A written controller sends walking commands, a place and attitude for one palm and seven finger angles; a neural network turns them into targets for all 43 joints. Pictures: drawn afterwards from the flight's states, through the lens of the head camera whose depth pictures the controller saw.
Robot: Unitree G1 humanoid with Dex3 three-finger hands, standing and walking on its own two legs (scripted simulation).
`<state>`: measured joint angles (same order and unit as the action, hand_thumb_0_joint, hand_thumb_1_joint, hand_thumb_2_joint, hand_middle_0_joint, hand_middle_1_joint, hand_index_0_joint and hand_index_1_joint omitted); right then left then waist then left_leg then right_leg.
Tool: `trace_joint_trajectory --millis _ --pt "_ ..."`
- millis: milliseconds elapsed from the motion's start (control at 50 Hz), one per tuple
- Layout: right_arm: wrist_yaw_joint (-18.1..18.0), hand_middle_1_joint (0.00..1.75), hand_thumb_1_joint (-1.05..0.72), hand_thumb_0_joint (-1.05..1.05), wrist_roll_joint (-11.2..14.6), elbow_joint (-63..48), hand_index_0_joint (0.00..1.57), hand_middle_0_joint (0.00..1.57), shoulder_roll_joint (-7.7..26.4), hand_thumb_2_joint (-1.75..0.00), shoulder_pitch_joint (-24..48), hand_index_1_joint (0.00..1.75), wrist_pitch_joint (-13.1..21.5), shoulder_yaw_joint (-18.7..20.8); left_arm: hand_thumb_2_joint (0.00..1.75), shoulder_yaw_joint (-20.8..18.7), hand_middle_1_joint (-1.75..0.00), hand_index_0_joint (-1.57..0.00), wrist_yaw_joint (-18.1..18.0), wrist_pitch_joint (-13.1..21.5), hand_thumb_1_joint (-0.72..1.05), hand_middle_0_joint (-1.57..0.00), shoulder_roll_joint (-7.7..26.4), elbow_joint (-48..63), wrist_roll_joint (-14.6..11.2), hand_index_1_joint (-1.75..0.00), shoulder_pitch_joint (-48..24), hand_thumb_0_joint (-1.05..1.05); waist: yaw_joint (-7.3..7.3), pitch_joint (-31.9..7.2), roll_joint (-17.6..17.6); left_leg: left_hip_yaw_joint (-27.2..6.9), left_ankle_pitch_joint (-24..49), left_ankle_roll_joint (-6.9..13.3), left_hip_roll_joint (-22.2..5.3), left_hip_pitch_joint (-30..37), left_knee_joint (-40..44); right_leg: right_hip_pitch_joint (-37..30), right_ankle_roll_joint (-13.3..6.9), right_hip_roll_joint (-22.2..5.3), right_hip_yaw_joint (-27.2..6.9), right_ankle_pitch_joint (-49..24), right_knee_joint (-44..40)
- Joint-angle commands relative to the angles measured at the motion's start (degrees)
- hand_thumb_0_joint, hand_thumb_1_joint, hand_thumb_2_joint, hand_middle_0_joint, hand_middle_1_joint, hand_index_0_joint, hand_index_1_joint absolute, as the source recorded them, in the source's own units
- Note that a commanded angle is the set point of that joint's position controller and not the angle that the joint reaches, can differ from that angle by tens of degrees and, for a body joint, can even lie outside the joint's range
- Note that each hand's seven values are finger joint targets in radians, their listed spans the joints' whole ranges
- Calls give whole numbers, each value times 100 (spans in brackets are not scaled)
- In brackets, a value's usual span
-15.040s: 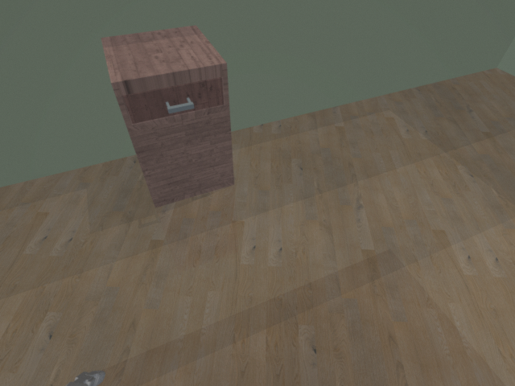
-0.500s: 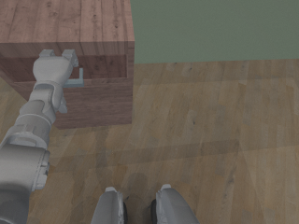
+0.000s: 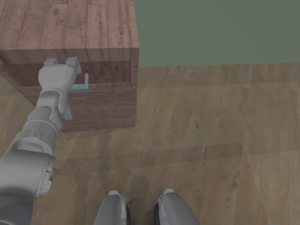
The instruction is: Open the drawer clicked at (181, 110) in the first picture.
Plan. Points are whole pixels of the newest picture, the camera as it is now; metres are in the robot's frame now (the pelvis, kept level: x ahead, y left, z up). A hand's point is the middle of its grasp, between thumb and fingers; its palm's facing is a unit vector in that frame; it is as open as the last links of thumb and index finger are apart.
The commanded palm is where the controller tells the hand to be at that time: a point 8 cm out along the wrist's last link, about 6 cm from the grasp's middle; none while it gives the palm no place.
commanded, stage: move the hooked fingers above the handle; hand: left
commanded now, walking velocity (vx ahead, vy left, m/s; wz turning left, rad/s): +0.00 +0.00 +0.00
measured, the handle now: (73, 82) +0.56 +0.22 -0.10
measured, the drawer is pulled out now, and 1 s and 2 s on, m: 0.00 0.00 0.00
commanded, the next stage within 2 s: none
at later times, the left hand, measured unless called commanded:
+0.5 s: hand (65, 92) +0.48 +0.21 -0.03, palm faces -0.13 -0.05 -0.99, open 13.8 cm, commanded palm +0.49 +0.19 +0.01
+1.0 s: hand (61, 93) +0.49 +0.23 -0.04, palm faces -0.15 -0.02 -0.99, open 13.8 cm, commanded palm +0.50 +0.19 +0.01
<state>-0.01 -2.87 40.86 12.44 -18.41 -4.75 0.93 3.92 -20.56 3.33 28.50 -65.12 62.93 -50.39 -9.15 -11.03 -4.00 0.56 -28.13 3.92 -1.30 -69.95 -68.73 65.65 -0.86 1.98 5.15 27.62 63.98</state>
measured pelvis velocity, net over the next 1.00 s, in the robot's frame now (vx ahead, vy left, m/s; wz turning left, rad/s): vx -0.02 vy -0.01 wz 0.00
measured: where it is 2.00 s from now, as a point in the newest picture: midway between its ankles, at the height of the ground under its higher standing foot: outside the picture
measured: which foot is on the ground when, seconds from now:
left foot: down 0.00-1.00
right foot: down 0.00-1.00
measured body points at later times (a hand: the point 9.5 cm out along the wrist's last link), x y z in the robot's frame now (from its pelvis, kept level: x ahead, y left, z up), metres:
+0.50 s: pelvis -0.01 +0.00 +0.00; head +0.14 +0.02 +0.43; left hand +0.48 +0.21 +0.03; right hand +0.01 -0.26 -0.12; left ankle +0.02 +0.08 -0.63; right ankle +0.02 -0.12 -0.63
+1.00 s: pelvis -0.02 -0.01 -0.01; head +0.15 +0.01 +0.41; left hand +0.49 +0.22 +0.01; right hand -0.01 -0.26 -0.14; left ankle +0.02 +0.08 -0.63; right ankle +0.02 -0.12 -0.63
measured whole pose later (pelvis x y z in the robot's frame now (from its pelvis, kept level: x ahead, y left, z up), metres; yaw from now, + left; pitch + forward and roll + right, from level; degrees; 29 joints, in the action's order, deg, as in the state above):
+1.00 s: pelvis -0.02 -0.01 -0.01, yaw +0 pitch +30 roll -4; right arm -1.3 -2.0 40.9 12.6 -19.2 -3.2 0.4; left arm 4.0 -19.0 2.8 31.3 -62.9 61.6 -50.8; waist -8.3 -9.8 -4.1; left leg 1.0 -27.2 3.7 -1.2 -73.3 -70.4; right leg 69.6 -1.1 1.7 4.8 27.2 66.7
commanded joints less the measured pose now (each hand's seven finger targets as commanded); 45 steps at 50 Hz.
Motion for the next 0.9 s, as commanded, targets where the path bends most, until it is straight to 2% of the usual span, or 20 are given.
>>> trace_joint_trajectory --millis 0,40,140,180,220,260,300,340,420,440,520,580,640,680,700,740,760,820,860,880 --pt "-71 30 -90 0 -73 -181 20 20 1090 -90 -1037 30 -18 405 30 -190 -120 -30 -271 380 -50 -30 667 932 181 -120 -2272 0 -338 -2312 -694 -627 2214 -164 -91 2811 581 106 -231 167 -122 -1165 -552" --pt "-43 30 -90 0 -111 -227 20 20 1112 -90 -1002 30 -57 379 30 -576 -120 -30 -492 373 -50 -30 1033 829 274 -120 -2189 0 -200 -2334 -778 -640 2411 -197 -104 2706 529 158 -256 170 -98 -1223 -400" --pt "18 30 -90 0 -141 -562 20 20 1153 -90 -739 30 -204 285 30 -1349 -120 -30 -1157 -29 -50 -30 1945 1001 427 -120 -1941 0 145 -3001 -617 -465 2605 -162 -52 2266 371 -512 -218 158 -179 -1608 -147" --pt "51 30 -90 0 -112 -656 20 20 1164 -90 -704 30 -227 278 30 -1379 -120 -30 -1311 -238 -50 -30 2071 1156 484 -120 -1933 0 227 -3368 -693 -419 2684 -170 -39 2351 371 -804 -192 158 -206 -1803 -132" --pt "62 30 -90 0 -64 -641 20 20 1191 -90 -723 30 -197 325 30 -1296 -120 -30 -1299 -395 -50 -30 2033 1326 458 -120 -2044 0 164 -3660 -630 -437 2697 -166 -70 2592 418 -979 -148 155 -215 -1909 -225" --pt "50 30 -90 0 -6 -604 20 20 1213 -90 -820 30 -165 381 30 -1121 -120 -30 -1107 -458 -50 -30 1854 1529 316 -120 -2124 0 85 -4035 -640 -543 2803 -197 -105 3073 499 -1053 -111 161 -202 -1927 -316" --pt "12 30 -90 0 26 -468 20 20 1211 -90 -948 30 -104 467 30 -669 -120 -30 -821 -418 -50 -30 1328 1660 126 -120 -2377 0 -165 -4043 -529 -650 2703 -187 -146 3409 571 -945 -70 161 -186 -1804 -504" --pt "-27 30 -90 0 37 -324 20 20 1177 -90 -992 30 -33 506 30 -185 -120 -30 -492 -287 -50 -30 739 1802 -95 -120 -2649 0 -416 -3763 -404 -703 2504 -142 -168 3579 648 -769 -51 152 -200 -1608 -706" --pt "-133 30 -90 0 10 -50 20 20 1129 -90 -1076 30 67 504 30 403 -120 -30 -122 112 -50 -30 165 1716 -135 -120 -2883 0 -605 -2775 -436 -786 1869 -154 -139 3466 788 -111 -113 141 -151 -1067 -822" --pt "-141 30 -90 0 -7 -26 20 20 1100 -90 -1045 30 92 494 30 401 -120 -30 -113 219 -50 -30 150 1627 -90 -120 -2896 0 -576 -2564 -634 -759 1797 -167 -126 3412 807 51 -144 124 -153 -993 -816" --pt "-128 30 -90 0 -49 -101 20 20 1103 -90 -945 30 42 345 30 -197 -120 -30 -440 274 -50 -30 717 600 196 -120 -2397 0 -400 -1702 -532 -624 1381 -142 -43 2366 707 320 -245 132 -110 -705 -630" --pt "-85 30 -90 0 -82 -343 20 20 1150 -90 -787 30 -23 204 30 -794 -120 -30 -836 -21 -50 -30 1502 137 332 -120 -2272 0 -207 -1771 -504 -429 1416 -96 14 1672 522 95 -245 138 -160 -741 -423" --pt "-45 30 -90 0 -98 -654 20 20 1165 -90 -632 30 -92 156 30 -1152 -120 -30 -1124 -350 -50 -30 2066 350 474 -120 -2205 0 61 -2603 -582 -297 1774 -87 59 1565 391 -546 -222 142 -243 -1142 -237" --pt "0 30 -90 0 -56 -789 20 20 1186 -90 -650 30 -117 176 30 -1212 -120 -30 -1139 -489 -50 -30 2209 633 490 -120 -2052 0 169 -3281 -674 -255 2143 -102 50 1814 321 -945 -187 154 -276 -1609 -163" --pt "2 30 -90 0 -35 -797 20 20 1205 -90 -666 30 -136 202 30 -1228 -120 -30 -1129 -579 -50 -30 2247 651 476 -120 -1989 0 152 -3485 -490 -257 2220 -93 46 1878 316 -1104 -159 163 -289 -1744 -188" --pt "-14 30 -90 0 34 -799 20 20 1202 -90 -686 30 -167 197 30 -1129 -120 -30 -1047 -807 -50 -30 2195 533 350 -120 -1983 0 67 -3403 -158 -258 2061 -71 72 1761 409 -1360 -102 159 -302 -1753 -299" --pt "-25 30 -90 0 75 -781 20 20 1233 -90 -697 30 -166 180 30 -1081 -120 -30 -991 -879 -50 -30 2244 550 293 -120 -2095 0 21 -3311 -106 -237 1813 -58 71 1672 465 -1418 -64 152 -318 -1595 -383" --pt "-112 30 -90 0 137 -682 20 20 1243 -90 -801 30 -53 223 30 -985 -120 -30 -637 -700 -50 -30 2225 1089 52 -120 -2594 0 -128 -3653 -206 -266 1586 -16 42 1967 529 -1511 -20 146 -378 -1440 -558" --pt "-193 30 -90 0 127 -526 20 20 1223 -90 -947 30 85 326 30 -526 -120 -30 -348 -284 -50 -30 1678 1706 -23 -120 -3176 0 -405 -3968 -502 -470 1683 -31 -33 2727 526 -1012 -24 150 -346 -1283 -605" --pt "-209 30 -90 0 115 -414 20 20 1203 -90 -993 30 151 364 30 -253 -120 -30 -220 -96 -50 -30 1308 1752 -49 -120 -3238 0 -499 -3773 -638 -578 1643 -61 -63 2984 537 -623 -50 152 -302 -1106 -622"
